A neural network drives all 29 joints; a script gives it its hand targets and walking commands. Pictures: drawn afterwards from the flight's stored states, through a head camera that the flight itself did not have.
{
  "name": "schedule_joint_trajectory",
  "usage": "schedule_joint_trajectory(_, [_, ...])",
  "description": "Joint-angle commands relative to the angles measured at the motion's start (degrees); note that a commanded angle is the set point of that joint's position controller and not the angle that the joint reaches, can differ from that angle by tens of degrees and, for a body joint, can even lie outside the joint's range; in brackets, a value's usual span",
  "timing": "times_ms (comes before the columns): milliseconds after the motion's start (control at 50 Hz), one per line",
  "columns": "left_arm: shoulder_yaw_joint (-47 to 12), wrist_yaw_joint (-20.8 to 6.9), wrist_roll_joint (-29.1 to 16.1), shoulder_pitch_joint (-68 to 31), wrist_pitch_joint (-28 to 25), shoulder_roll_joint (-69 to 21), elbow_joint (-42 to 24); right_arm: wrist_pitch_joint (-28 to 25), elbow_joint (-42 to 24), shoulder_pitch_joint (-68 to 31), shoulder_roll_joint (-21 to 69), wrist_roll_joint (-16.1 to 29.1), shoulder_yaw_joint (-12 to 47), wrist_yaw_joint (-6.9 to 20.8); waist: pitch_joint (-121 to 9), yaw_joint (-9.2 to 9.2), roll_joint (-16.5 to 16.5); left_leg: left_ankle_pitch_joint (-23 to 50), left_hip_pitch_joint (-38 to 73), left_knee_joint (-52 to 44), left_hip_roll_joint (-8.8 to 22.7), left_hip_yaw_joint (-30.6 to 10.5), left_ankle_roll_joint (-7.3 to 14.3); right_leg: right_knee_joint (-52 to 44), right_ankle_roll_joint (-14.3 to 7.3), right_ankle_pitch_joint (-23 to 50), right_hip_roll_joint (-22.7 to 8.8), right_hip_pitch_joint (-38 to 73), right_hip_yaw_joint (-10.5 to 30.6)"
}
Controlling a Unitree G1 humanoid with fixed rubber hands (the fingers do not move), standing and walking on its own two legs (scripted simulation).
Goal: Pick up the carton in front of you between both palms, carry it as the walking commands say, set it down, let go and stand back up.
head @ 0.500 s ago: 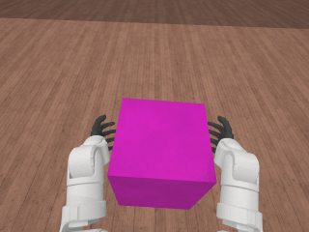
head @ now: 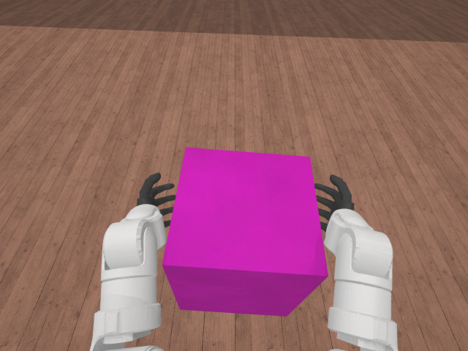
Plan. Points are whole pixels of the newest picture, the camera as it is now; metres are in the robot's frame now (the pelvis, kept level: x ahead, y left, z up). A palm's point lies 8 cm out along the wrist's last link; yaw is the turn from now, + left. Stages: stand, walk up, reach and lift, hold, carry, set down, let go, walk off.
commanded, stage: carry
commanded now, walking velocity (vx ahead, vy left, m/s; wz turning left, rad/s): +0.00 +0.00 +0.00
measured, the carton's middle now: (240, 238) +0.33 +0.00 +0.04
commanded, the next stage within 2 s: none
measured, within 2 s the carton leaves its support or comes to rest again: neither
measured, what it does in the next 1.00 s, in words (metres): shifts its weight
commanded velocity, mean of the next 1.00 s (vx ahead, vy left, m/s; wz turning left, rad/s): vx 0.17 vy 0.00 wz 0.00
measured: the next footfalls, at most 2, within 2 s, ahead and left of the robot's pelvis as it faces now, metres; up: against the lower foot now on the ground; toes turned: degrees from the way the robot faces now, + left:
right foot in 1.44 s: +0.44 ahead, -0.07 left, +0.03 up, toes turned -5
left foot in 1.92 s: +0.74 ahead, +0.12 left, +0.07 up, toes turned +8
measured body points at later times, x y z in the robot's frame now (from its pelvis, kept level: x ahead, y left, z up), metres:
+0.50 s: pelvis +0.00 +0.00 +0.00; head -0.02 +0.00 +0.45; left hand +0.33 +0.15 +0.10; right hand +0.33 -0.17 +0.11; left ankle +0.10 +0.08 -0.73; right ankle -0.03 -0.10 -0.73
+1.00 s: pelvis +0.05 +0.01 +0.00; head +0.02 +0.03 +0.45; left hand +0.38 +0.16 +0.14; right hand +0.39 -0.16 +0.15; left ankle +0.07 +0.10 -0.73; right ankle -0.03 -0.10 -0.73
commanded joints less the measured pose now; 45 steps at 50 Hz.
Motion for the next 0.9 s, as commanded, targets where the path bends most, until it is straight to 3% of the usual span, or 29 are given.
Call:
schedule_joint_trajectory(0, [-33.4,0.0,-9.1,-35.3,-2.4,-42.3,-4.2,1.3,-0.6,-30.1,43.1,8.8,33.7,0.0,-17.9,-0.04,-0.2,6.2,14.8,-2.8,7.8,-9.5,0.2,-5.8,-1.7,6.2,-7.1,-2.4,6.0])
schedule_joint_trajectory(660, [-33.4,-0.1,-9.2,-35.4,-2.4,-42.4,-4.2,1.3,-0.4,-30.2,43.3,8.8,33.6,0.0,-18.0,-0.05,-0.2,6.4,14.8,-2.6,7.8,-9.4,0.1,-5.9,-1.7,6.6,-7.2,-2.4,6.1])
schedule_joint_trajectory(700, [-33.7,0.0,-9.8,-36.5,-2.6,-42.4,-5.3,1.2,-1.5,-31.9,43.7,9.5,33.9,0.0,-18.2,0.44,-0.1,-7.2,13.8,-3.5,6.9,-9.6,0.3,-6.8,-2.7,-4.5,-6.3,-3.0,6.3])
schedule_joint_trajectory(740, [-34.5,0.2,-10.7,-38.7,-2.9,-42.5,-7.4,1.0,-3.4,-33.8,43.7,10.6,34.4,-0.1,-16.0,0.91,-2.7,-22.0,7.4,-1.8,5.4,-8.4,-0.2,-10.9,-5.4,-20.3,-7.7,-2.6,10.9])
schedule_joint_trajectory(780, [-34.9,0.4,-11.5,-41.3,-2.9,-41.7,-9.2,1.0,-5.5,-36.1,42.8,11.4,35.0,-0.4,-11.9,1.92,-9.3,-18.1,-0.8,7.7,0.4,-2.3,-1.6,-18.0,-8.9,-29.3,-13.2,-1.7,20.0])
schedule_joint_trajectory(800, [-35.2,0.6,-11.8,-42.1,-2.8,-40.9,-9.9,1.1,-6.2,-36.9,42.1,11.5,34.9,-0.6,-10.4,2.56,-10.5,-14.2,-3.5,13.3,-0.1,-3.1,-1.3,-19.5,-10.4,-29.1,-15.9,-1.8,23.5])
schedule_joint_trajectory(820, [-35.4,0.8,-12.1,-42.1,-2.5,-40.1,-10.2,1.3,-6.3,-36.7,40.8,11.1,34.4,-1.0,-9.8,3.03,-9.0,-11.9,-6.3,14.4,0.5,-4.3,-0.8,-19.0,-11.2,-25.1,-16.7,0.1,23.9])
schedule_joint_trajectory(860, [-35.3,1.6,-12.6,-40.7,-2.1,-37.3,-10.3,1.9,-5.4,-34.0,37.3,10.5,32.4,-1.9,-11.0,3.99,-6.5,-9.5,-7.6,11.9,0.0,-3.8,-0.2,-15.6,-11.0,-12.3,-15.1,5.0,19.8])
schedule_joint_trajectory(880, [-35.1,2.0,-12.7,-39.7,-1.8,-35.7,-10.0,2.3,-4.5,-32.1,35.6,10.0,31.3,-2.4,-12.0,3.58,-6.8,-8.7,-6.8,9.2,-0.8,-2.8,-0.1,-13.5,-10.3,-6.2,-14.0,7.2,17.1])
